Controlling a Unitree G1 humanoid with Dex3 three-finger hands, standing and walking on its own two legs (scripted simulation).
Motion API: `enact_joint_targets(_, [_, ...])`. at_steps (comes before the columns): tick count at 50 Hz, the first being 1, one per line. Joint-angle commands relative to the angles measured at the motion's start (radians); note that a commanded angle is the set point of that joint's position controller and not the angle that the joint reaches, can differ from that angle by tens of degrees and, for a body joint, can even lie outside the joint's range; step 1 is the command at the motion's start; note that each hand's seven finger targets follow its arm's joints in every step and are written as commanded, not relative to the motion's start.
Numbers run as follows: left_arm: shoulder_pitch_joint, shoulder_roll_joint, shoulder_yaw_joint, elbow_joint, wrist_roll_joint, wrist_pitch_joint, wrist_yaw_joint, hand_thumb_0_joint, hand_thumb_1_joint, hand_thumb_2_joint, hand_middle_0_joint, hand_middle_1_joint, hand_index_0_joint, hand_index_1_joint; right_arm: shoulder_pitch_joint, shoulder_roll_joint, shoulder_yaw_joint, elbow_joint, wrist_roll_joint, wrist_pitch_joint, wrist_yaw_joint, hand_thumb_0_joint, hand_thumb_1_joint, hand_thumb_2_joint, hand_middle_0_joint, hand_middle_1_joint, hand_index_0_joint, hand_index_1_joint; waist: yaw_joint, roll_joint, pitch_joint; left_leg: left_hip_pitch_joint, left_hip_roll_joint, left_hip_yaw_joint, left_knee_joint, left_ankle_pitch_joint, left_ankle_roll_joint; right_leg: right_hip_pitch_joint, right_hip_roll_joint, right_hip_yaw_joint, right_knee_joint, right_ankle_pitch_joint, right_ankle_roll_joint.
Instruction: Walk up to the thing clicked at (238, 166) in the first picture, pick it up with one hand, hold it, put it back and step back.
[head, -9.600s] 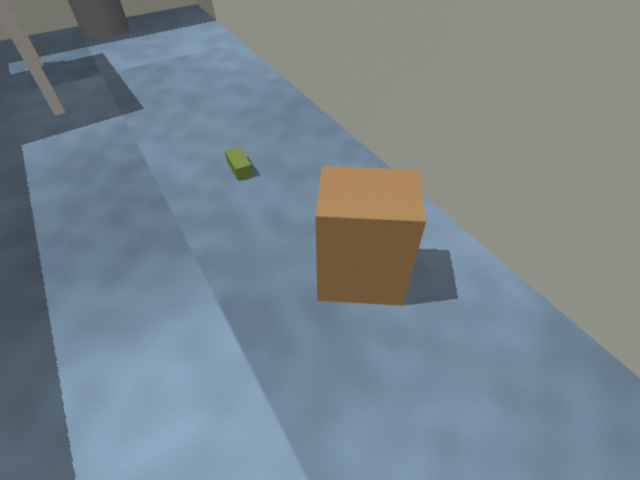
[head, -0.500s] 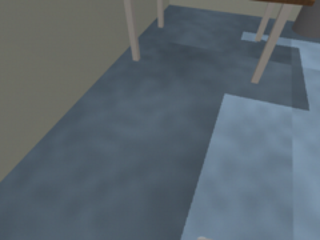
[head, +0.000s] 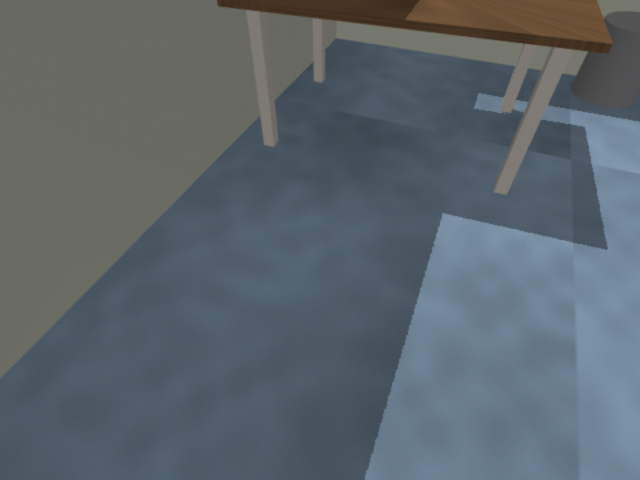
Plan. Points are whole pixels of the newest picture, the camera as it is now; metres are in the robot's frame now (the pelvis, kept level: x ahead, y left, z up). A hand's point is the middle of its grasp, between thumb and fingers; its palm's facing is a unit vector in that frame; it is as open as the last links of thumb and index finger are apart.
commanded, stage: walk up
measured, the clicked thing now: out of the picture +0.21 -1.10 -0.74
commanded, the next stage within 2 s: stand in 0.16 s
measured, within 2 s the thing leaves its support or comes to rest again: neither
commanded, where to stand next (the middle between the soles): +0.07 -0.01 m, yaw +0 degrees
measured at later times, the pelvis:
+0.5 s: pelvis +0.01 -0.01 +0.00, yaw +1 degrees
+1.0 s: pelvis +0.02 -0.02 +0.00, yaw +1 degrees
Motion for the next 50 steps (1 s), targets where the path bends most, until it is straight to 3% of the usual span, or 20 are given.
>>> enact_joint_targets(1, [-0.055,0.213,0.040,-0.039,0.003,-0.019,0.010,0.000,0.900,0.900,-0.200,-0.300,-0.200,-0.300,-0.052,-0.203,-0.040,-0.047,0.003,-0.013,-0.007,0.000,-0.900,-0.900,0.200,0.300,0.200,0.300,0.005,0.003,-0.101,0.008,0.113,-0.116,-0.102,0.052,0.029,0.049,-0.104,0.101,-0.090,0.068,-0.031])
enact_joint_targets(7, [-0.039,0.212,0.042,-0.027,0.010,-0.020,0.009,0.000,0.900,0.900,-0.200,-0.300,-0.200,-0.300,-0.063,-0.204,-0.042,-0.047,0.004,-0.009,-0.005,0.000,-0.900,-0.900,0.200,0.300,0.200,0.300,0.006,0.007,-0.086,0.022,0.110,-0.121,-0.112,0.007,0.026,0.026,-0.102,0.102,-0.118,0.013,-0.029])
enact_joint_targets(8, [-0.035,0.224,0.039,-0.029,0.017,-0.019,0.011,0.000,0.900,0.900,-0.200,-0.300,-0.200,-0.300,-0.064,-0.193,-0.045,-0.060,-0.004,-0.009,-0.005,0.000,-0.900,-0.900,0.200,0.300,0.200,0.300,-0.006,-0.004,-0.097,0.020,0.120,-0.125,-0.127,-0.009,0.020,0.022,-0.101,0.103,-0.115,-0.027,-0.028])
enact_joint_targets(14, [-0.018,0.216,0.041,-0.033,0.014,-0.018,0.012,0.000,0.900,0.900,-0.200,-0.300,-0.200,-0.300,-0.058,-0.202,-0.049,-0.065,-0.007,-0.012,-0.006,0.000,-0.900,-0.900,0.200,0.300,0.200,0.300,-0.001,0.029,-0.081,-0.012,0.116,-0.132,-0.144,-0.075,0.020,0.021,-0.099,0.101,-0.106,-0.047,-0.030])
enact_joint_targets(18, [-0.005,0.220,0.042,-0.036,0.014,-0.024,0.013,0.000,0.900,0.900,-0.200,-0.300,-0.200,-0.300,-0.047,-0.181,-0.046,-0.067,-0.006,-0.016,-0.007,0.000,-0.900,-0.900,0.200,0.300,0.200,0.300,0.000,-0.012,-0.098,0.021,0.116,-0.126,-0.128,0.054,0.017,0.035,-0.102,0.098,-0.100,0.013,-0.031])
enact_joint_targets(25, [0.000,0.211,0.041,-0.041,0.012,-0.023,0.016,0.000,0.900,0.900,-0.200,-0.300,-0.200,-0.300,-0.042,-0.187,-0.046,-0.063,-0.003,-0.016,-0.011,0.000,-0.900,-0.900,0.200,0.300,0.200,0.300,0.001,-0.010,-0.116,0.052,0.121,-0.120,-0.114,0.146,0.015,0.062,-0.107,0.088,-0.095,0.108,-0.029])
enact_joint_targets(42, [-0.016,0.215,0.046,-0.049,0.011,-0.017,0.016,0.000,0.900,0.900,-0.200,-0.300,-0.200,-0.300,-0.033,-0.188,-0.041,-0.061,-0.004,-0.012,-0.011,0.000,-0.900,-0.900,0.200,0.300,0.200,0.300,0.004,0.004,-0.079,0.014,0.117,-0.118,-0.129,0.077,0.006,0.071,-0.105,0.089,-0.117,0.036,-0.030])
enact_joint_targets(50, [-0.020,0.219,0.048,-0.054,0.010,-0.020,0.016,0.000,0.900,0.900,-0.200,-0.300,-0.200,-0.300,-0.017,-0.191,-0.041,-0.060,-0.005,-0.013,-0.014,0.000,-0.900,-0.900,0.200,0.300,0.200,0.300,-0.001,0.008,-0.104,0.040,0.121,-0.111,-0.112,0.123,0.008,0.084,-0.110,0.095,-0.115,0.102,-0.033])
